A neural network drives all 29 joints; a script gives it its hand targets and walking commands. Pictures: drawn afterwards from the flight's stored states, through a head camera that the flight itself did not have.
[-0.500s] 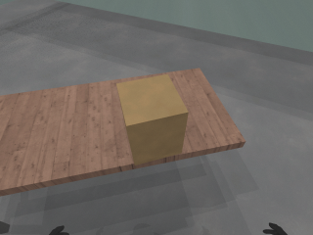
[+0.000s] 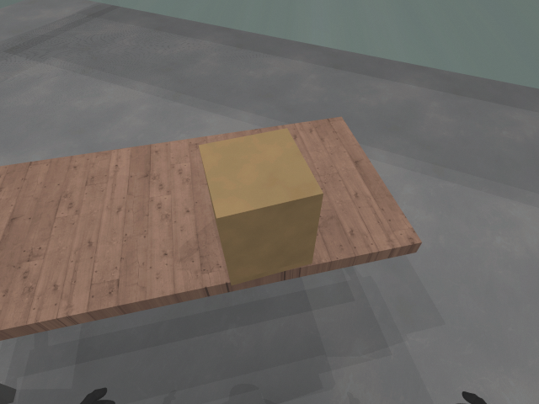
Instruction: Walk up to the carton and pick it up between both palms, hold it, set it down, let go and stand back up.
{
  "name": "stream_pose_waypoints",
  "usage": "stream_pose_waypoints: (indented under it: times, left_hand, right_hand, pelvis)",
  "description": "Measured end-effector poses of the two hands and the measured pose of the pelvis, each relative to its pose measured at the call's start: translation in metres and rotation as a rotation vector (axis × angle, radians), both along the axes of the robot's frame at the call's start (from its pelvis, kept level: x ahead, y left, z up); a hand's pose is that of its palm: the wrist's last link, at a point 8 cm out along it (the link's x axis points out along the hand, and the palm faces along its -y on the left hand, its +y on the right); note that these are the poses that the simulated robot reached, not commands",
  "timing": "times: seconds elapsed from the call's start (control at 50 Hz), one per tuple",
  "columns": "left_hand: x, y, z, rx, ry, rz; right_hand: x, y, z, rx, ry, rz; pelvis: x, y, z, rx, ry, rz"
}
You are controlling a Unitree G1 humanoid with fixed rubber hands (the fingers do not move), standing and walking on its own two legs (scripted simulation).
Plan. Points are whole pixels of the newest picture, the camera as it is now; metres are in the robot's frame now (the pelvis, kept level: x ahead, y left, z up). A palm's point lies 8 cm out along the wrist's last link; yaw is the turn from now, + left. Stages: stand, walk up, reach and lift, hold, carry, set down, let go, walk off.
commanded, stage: stand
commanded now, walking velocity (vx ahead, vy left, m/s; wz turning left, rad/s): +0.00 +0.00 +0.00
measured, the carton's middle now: (258, 208) +0.53 +0.05 -0.09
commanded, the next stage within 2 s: walk up in 0.66 s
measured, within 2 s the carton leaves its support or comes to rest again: neither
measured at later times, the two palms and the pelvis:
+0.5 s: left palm out of the picture +0.09 +0.32 -0.10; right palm out of the picture +0.11 -0.30 -0.11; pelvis +0.00 +0.00 +0.00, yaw +0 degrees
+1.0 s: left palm out of the picture +0.10 +0.33 -0.09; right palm out of the picture +0.07 -0.35 -0.09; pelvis +0.01 -0.02 +0.00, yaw +4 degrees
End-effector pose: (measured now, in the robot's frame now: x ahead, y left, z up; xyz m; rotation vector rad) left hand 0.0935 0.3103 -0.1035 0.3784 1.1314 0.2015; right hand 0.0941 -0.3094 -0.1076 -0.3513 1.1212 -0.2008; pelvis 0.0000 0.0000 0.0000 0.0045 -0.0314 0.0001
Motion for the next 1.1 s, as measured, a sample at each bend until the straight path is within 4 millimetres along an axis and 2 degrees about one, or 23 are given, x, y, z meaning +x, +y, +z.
stream_pose_waypoints:
  times: [0.26,0.38,0.52,0.62,0.86,0.92,1.02,1.1]
  left_hand:
    - [-0.001,0.004,0.001,0.000,-0.005,0.021]
    - [-0.008,0.009,0.000,0.008,0.019,0.029]
    - [-0.007,0.006,0.000,-0.003,0.009,0.029]
    - [-0.006,0.004,-0.001,-0.012,0.006,0.027]
    - [-0.008,0.013,0.002,0.009,0.015,0.037]
    - [-0.003,0.017,0.005,0.007,-0.008,0.038]
    - [0.009,0.015,0.011,0.018,-0.061,0.043]
    - [0.018,-0.003,0.009,0.029,-0.058,0.041]
  right_hand:
    - [0.003,-0.006,0.005,-0.025,0.000,-0.002]
    - [0.006,0.002,0.003,-0.011,-0.004,0.007]
    - [0.013,0.008,0.002,0.002,-0.016,0.016]
    - [0.016,0.007,0.004,0.000,-0.023,0.020]
    - [0.013,0.000,0.004,-0.017,-0.009,0.007]
    - [0.000,-0.010,0.006,-0.047,-0.001,0.012]
    - [-0.029,-0.051,0.016,-0.128,0.077,0.015]
    - [-0.021,-0.089,0.019,-0.169,0.085,0.038]
  pelvis:
    - [0.002,0.002,0.000,0.000,-0.008,0.003]
    - [0.002,0.002,0.001,0.000,-0.005,0.005]
    - [0.002,0.003,0.001,-0.001,-0.004,0.008]
    - [0.003,0.004,0.001,0.001,-0.002,0.005]
    - [0.005,0.005,0.001,0.000,0.001,0.009]
    - [0.007,-0.001,-0.001,0.005,0.010,0.032]
    - [0.017,-0.022,-0.005,0.021,0.012,0.074]
    - [0.030,-0.045,-0.012,0.016,0.005,0.097]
